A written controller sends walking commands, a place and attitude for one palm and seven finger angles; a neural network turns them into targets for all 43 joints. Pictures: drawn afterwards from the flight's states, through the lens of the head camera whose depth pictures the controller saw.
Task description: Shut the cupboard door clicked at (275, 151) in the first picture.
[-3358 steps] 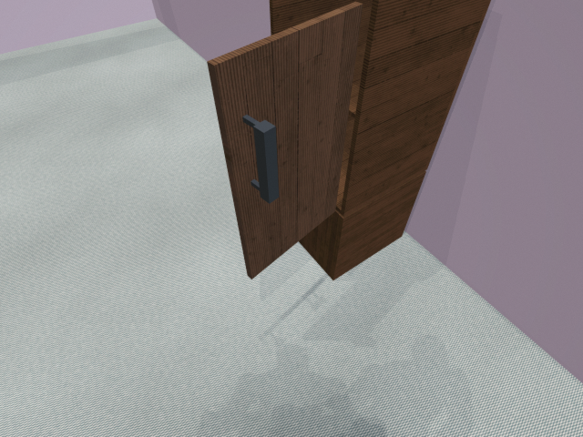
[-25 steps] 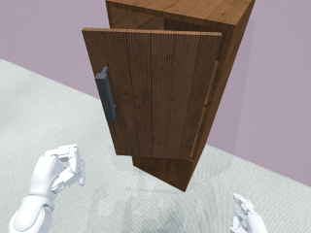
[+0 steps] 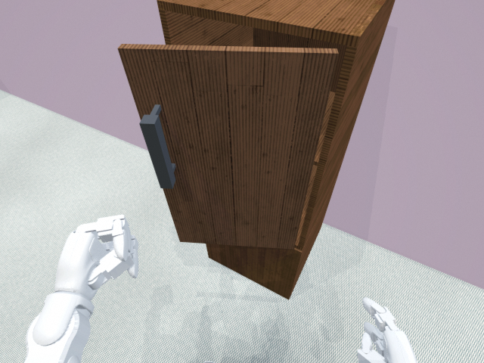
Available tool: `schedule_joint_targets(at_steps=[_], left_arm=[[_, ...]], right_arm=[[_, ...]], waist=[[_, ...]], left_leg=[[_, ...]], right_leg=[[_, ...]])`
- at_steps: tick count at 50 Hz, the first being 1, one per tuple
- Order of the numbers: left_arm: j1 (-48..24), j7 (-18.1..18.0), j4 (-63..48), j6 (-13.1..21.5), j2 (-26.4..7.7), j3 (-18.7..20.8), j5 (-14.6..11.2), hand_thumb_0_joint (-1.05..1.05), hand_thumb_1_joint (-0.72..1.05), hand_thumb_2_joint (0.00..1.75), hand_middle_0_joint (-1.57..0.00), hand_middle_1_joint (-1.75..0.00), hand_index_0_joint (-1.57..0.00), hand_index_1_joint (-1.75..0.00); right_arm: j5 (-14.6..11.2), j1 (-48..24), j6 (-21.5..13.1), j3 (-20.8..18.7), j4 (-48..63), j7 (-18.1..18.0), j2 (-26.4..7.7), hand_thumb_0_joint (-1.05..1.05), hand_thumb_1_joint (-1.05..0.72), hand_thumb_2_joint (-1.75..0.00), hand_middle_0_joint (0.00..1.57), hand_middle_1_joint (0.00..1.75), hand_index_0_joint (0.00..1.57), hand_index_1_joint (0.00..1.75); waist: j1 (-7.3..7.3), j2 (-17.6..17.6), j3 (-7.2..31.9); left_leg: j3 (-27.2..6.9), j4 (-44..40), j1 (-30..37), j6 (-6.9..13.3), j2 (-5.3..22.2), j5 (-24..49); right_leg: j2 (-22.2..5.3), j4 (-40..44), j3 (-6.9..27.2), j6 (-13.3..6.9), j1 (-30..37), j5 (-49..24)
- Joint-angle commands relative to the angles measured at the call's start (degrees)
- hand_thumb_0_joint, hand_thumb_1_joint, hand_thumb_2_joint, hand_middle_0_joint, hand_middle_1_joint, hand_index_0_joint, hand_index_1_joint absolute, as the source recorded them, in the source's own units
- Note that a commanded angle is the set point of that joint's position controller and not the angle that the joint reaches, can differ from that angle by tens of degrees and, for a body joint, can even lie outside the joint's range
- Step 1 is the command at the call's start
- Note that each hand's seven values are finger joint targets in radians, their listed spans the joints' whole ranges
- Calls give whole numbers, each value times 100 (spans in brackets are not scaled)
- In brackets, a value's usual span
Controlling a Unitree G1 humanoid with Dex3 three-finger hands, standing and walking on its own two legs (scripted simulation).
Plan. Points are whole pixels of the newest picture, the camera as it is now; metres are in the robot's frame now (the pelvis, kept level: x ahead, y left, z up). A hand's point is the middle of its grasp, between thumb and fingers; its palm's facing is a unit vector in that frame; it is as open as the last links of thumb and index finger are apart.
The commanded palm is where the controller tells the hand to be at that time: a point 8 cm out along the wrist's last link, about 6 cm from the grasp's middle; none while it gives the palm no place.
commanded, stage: bring the fist close to the handle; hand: left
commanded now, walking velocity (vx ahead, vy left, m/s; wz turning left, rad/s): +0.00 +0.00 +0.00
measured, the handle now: (162, 147) +0.48 +0.20 +0.10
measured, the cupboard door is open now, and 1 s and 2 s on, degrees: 25 25 14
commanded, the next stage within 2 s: push the door shut along its arc in 1.20 s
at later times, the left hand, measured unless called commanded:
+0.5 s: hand (159, 207) +0.33 +0.16 +0.10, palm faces +0.00 -1.00 -0.03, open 3.1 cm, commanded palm +0.31 +0.22 +0.10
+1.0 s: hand (176, 185) +0.38 +0.15 +0.10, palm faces +0.00 -1.00 -0.02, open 3.1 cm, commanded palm +0.35 +0.21 +0.10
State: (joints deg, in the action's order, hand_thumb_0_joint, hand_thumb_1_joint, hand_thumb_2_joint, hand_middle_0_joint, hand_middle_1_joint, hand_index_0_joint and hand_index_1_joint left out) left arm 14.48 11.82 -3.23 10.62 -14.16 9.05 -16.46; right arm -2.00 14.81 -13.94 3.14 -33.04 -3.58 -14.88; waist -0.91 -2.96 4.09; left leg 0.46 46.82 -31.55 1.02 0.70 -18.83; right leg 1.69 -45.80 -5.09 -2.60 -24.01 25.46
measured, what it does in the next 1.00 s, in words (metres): stands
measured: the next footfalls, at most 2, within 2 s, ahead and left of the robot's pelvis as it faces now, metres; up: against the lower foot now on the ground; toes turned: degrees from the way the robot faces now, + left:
none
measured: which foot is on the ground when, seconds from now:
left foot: down 0.00-1.00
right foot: down 0.00-1.00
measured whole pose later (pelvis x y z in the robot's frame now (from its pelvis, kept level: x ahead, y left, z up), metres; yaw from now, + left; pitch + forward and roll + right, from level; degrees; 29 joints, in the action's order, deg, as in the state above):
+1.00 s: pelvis +0.01 +0.00 +0.01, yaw -2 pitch +6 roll +0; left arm -18.2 5.4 29.9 12.8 -12.8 9.0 -10.9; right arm -2.0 16.0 -5.7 1.7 -36.5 -2.0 -15.0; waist 1.9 -1.8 4.2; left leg 2.9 43.1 -31.4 1.3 0.9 -17.5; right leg 1.8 -43.6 -2.5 -2.3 -25.6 23.9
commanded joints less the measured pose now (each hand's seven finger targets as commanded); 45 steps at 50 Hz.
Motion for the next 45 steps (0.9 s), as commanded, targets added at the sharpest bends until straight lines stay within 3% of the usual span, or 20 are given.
schedule_joint_targets(at_steps=[1, 5, 7, 10, 12, 14, 17, 20, 26, 27, 29, 32, 34, 36, 38, 40, 41, 42, 43, 45], left_arm=[[-1431, -12, -954, 266, -790, 374, -28, 0, 90, 90, -130, -150, -130, -150], [-1713, -113, -773, 209, -749, 336, 43, 0, 90, 90, -130, -150, -130, -150], [-1741, -177, -621, 195, -915, 531, 47, 0, 90, 90, -130, -150, -130, -150], [-2177, -226, -449, 184, -791, 419, 98, 0, 90, 90, -130, -150, -130, -150], [-2290, -277, -300, 198, -905, 511, 129, 0, 90, 90, -130, -150, -130, -150], [-2602, -276, -248, 215, -773, 356, 164, 0, 90, 90, -130, -150, -130, -150], [-2967, -328, 110, 221, -818, 346, 220, 0, 90, 90, -130, -150, -130, -150], [-3360, -354, 231, 259, -712, 243, 247, 0, 90, 90, -130, -150, -130, -150], [-3741, -466, 672, 292, -706, 265, 324, 0, 90, 90, -130, -150, -130, -150], [-3680, -513, 806, 303, -901, 441, 355, 0, 90, 90, -130, -150, -130, -150], [-3843, -529, 769, 346, -680, 262, 368, 0, 90, 90, -130, -150, -130, -150], [-4038, -586, 1173, 361, -937, 462, 396, 0, 90, 90, -130, -150, -130, -150], [-4527, -579, 1321, 402, -819, 314, 420, 0, 90, 90, -130, -150, -130, -150], [-4817, -577, 1373, 467, -848, 326, 433, 0, 90, 90, -130, -150, -130, -150], [-4982, -584, 1604, 502, -888, 331, 440, 0, 90, 90, -130, -150, -130, -150], [-5260, -561, 1708, 553, -664, 116, 442, 0, 90, 90, -130, -150, -130, -150], [-5130, -569, 1881, 553, -663, 151, 454, 0, 90, 90, -130, -150, -130, -150], [-5036, -593, 1975, 562, -762, 229, 469, 0, 90, 90, -130, -150, -130, -150], [-4971, -583, 2014, 557, -625, 137, 458, 0, 90, 90, -130, -150, -130, -150], [-4987, -623, 2095, 549, -795, 301, 476, 0, 90, 90, -130, -150, -130, -150]], right_arm=[[-43, -422, -290, -297, 842, -68, -656, 0, -90, -90, 20, 30, 20, 30], [-32, -455, -242, -293, 848, -52, -638, 0, -90, -90, 20, 30, 20, 30], [-20, -429, -197, -299, 817, -36, -654, 0, -90, -90, 20, 30, 20, 30], [-33, -488, -123, -291, 798, -15, -618, 0, -90, -90, 20, 30, 20, 30], [-24, -446, -85, -311, 777, -13, -653, 0, -90, -90, 20, 30, 20, 30], [-33, -469, -60, -308, 767, 0, -638, 0, -90, -90, 20, 30, 20, 30], [-38, -424, -11, -333, 678, -10, -668, 0, -90, -90, 20, 30, 20, 30], [-34, -420, 14, -344, 659, -2, -664, 0, -90, -90, 20, 30, 20, 30], [-23, -347, 151, -361, 587, 49, -673, 0, -90, -90, 20, 30, 20, 30], [-16, -308, 188, -387, 572, 48, -708, 0, -90, -90, 20, 30, 20, 30], [-25, -349, 218, -385, 602, 77, -658, 0, -90, -90, 20, 30, 20, 30], [-12, -282, 318, -384, 527, 71, -713, 0, -90, -90, 20, 30, 20, 30], [-32, -303, 365, -376, 494, 65, -693, 0, -90, -90, 20, 30, 20, 30], [-26, -270, 380, -396, 453, 64, -700, 0, -90, -90, 20, 30, 20, 30], [-18, -217, 420, -404, 419, 60, -714, 0, -90, -90, 20, 30, 20, 30], [-28, -200, 423, -406, 392, 68, -702, 0, -90, -90, 20, 30, 20, 30], [-30, -155, 437, -422, 381, 81, -705, 0, -90, -90, 20, 30, 20, 30], [-23, -122, 454, -435, 394, 84, -739, 0, -90, -90, 20, 30, 20, 30], [-30, -141, 460, -436, 421, 102, -715, 0, -90, -90, 20, 30, 20, 30], [-24, -127, 507, -430, 431, 117, -730, 0, -90, -90, 20, 30, 20, 30]], waist=[[115, 192, 687], [72, 203, 818], [21, 341, 929], [55, 92, 896], [57, 332, 974], [90, 63, 1011], [165, 264, 970], [147, 81, 1125], [141, 162, 1307], [128, 407, 1301], [121, 141, 1380], [167, 453, 1229], [243, 322, 1146], [242, 51, 1358], [283, 259, 1420], [333, 114, 1448], [271, 100, 1471], [269, 311, 1501], [243, 311, 1535], [212, 238, 1492]], left_leg=[[-256, -658, 952, 102, -84, 531], [-243, -723, 1066, 104, -87, 643], [-230, -719, 1038, 106, -78, 752], [-174, -769, 1121, 90, -91, 756], [-179, -760, 1101, 102, -73, 848], [-167, -785, 1198, 94, -85, 878], [-175, -787, 1209, 109, -57, 818], [-181, -824, 1329, 90, -65, 855], [-161, -823, 1433, 83, -57, 1142], [-156, -805, 1368, 99, -37, 1181], [-106, -803, 1468, 95, -58, 1246], [-108, -805, 1288, 113, -44, 1128], [-93, -826, 1288, 106, -50, 995], [-110, -799, 1455, 94, -49, 1072], [-112, -791, 1404, 112, -39, 1057], [-133, -780, 1503, 99, -38, 1080], [-154, -793, 1504, 79, -30, 1082], [-150, -779, 1456, 107, -25, 1107], [-118, -790, 1442, 109, -45, 1105], [-116, -822, 1397, 99, -48, 1078]], right_leg=[[-128, 1032, 548, 236, -344, -1059], [-116, 986, 480, 220, -283, -1248], [-118, 990, 519, 232, -146, -1377], [-123, 994, 508, 220, -193, -1447], [-115, 980, 504, 233, -97, -1560], [-115, 957, 471, 209, -159, -1620], [-88, 1004, 477, 220, -223, -1519], [-86, 960, 433, 188, -227, -1582], [-74, 890, 394, 177, -143, -1959], [-72, 903, 409, 191, -75, -1988], [-83, 894, 426, 185, -88, -2107], [-76, 954, 460, 210, -91, -2009], [-88, 988, 485, 209, -203, -1890], [-73, 949, 477, 175, -235, -1930], [-82, 969, 496, 204, -196, -1938], [-63, 938, 453, 177, -310, -1940], [-49, 918, 423, 159, -315, -1897], [-53, 932, 435, 182, -252, -1922], [-68, 939, 453, 191, -208, -1978], [-64, 935, 443, 180, -217, -1950]])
